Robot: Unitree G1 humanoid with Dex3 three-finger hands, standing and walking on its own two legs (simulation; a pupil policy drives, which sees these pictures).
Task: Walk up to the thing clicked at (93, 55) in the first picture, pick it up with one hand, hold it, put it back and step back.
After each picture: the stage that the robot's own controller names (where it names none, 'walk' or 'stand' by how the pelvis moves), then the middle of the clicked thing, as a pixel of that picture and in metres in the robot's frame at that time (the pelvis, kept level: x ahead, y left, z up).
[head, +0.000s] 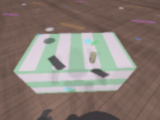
stand; (92, 57) +0.66 +0.01 -0.11
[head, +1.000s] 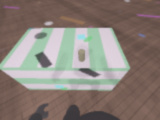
rise first; (81, 55) +0.59 +0.14 -0.08
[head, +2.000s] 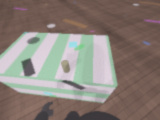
stand; (65, 66) +0.46 +0.26 -0.09
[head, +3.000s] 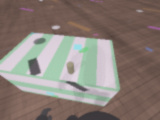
stand; (70, 68) +0.48 +0.22 -0.11
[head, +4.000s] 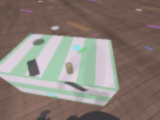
stand; (69, 68) +0.47 +0.23 -0.11
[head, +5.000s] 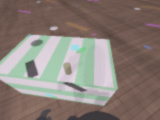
stand; (67, 69) +0.46 +0.24 -0.11
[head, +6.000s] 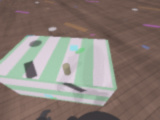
stand; (66, 69) +0.46 +0.25 -0.11
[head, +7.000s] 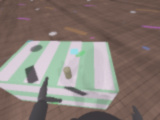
rise first; (67, 73) +0.44 +0.26 -0.11
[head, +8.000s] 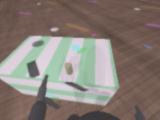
go down; (69, 68) +0.46 +0.25 -0.11
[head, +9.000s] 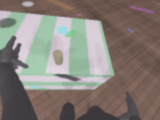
go down; (58, 58) +0.47 +0.23 -0.06
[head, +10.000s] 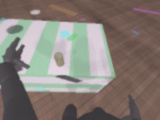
approach; (59, 59) +0.47 +0.24 -0.05
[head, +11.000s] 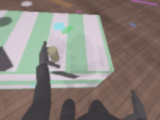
close in; (54, 54) +0.48 +0.25 -0.02
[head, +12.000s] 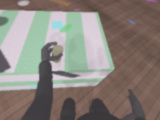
lift; (57, 54) +0.48 +0.22 +0.00
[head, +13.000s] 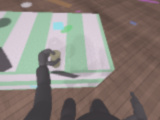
lift; (55, 59) +0.44 +0.23 +0.00
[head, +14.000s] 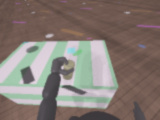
lift; (68, 70) +0.32 +0.16 +0.12
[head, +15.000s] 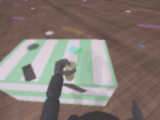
hold; (70, 71) +0.34 +0.16 +0.08
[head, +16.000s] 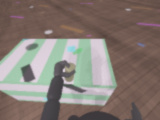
hold; (69, 72) +0.33 +0.16 +0.06
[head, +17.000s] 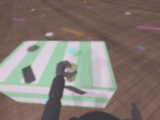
hold; (71, 72) +0.33 +0.15 +0.07
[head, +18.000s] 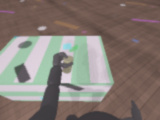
crouch; (67, 64) +0.40 +0.17 +0.06
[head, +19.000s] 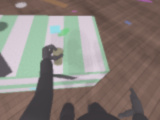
lower; (58, 56) +0.47 +0.20 -0.02
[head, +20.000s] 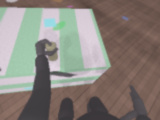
lower; (52, 51) +0.49 +0.22 +0.00
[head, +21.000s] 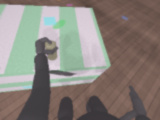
lower; (51, 50) +0.49 +0.22 +0.00
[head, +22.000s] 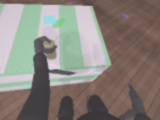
lower; (50, 49) +0.50 +0.23 +0.01
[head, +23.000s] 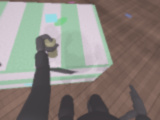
loosen; (51, 48) +0.50 +0.22 +0.01
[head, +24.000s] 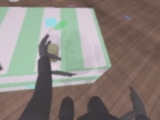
withdraw; (53, 53) +0.48 +0.21 +0.00
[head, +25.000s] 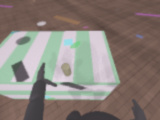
sink last; (66, 70) +0.41 +0.21 -0.06
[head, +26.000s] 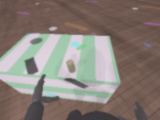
stand; (71, 66) +0.47 +0.22 -0.06
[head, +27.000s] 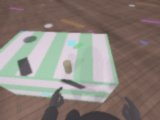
stand; (67, 67) +0.44 +0.22 -0.05
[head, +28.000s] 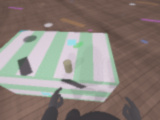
stand; (68, 66) +0.44 +0.22 -0.05
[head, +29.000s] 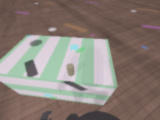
stand; (70, 69) +0.46 +0.21 -0.10
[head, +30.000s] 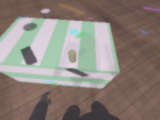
walk; (72, 56) +0.52 +0.17 -0.09
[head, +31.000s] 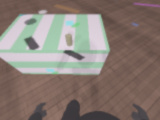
walk; (69, 40) +0.72 +0.29 -0.08
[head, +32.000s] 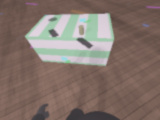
stand; (81, 30) +1.04 +0.23 -0.09
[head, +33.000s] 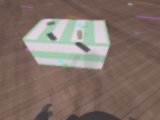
stand; (79, 34) +1.05 +0.23 -0.11
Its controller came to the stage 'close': yes
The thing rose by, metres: 0.20
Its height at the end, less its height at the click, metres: +0.00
